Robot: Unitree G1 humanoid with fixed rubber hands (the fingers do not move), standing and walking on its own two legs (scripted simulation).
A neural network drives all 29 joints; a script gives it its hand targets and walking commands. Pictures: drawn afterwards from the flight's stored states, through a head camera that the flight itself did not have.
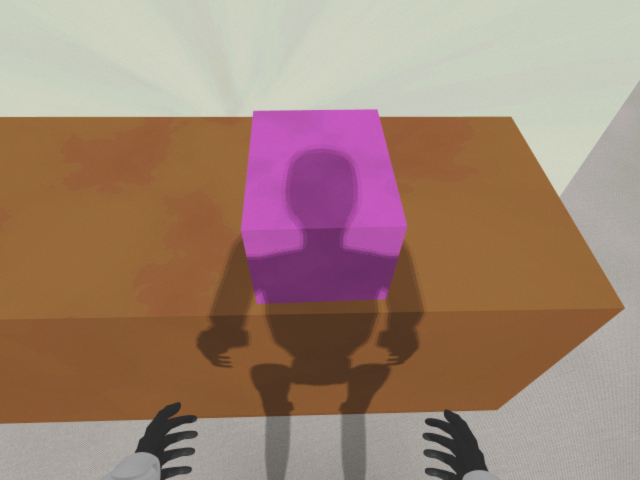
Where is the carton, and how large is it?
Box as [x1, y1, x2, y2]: [241, 109, 406, 303]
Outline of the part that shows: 377,109 253,111 241,232 257,303 386,298 405,232 406,223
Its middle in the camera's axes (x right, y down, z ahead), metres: +0.00 -0.07 +0.72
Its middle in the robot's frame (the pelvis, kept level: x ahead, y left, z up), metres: +0.58 +0.03 -0.04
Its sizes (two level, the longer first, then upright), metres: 0.299 0.236 0.202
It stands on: a pedestal, 0.63 m high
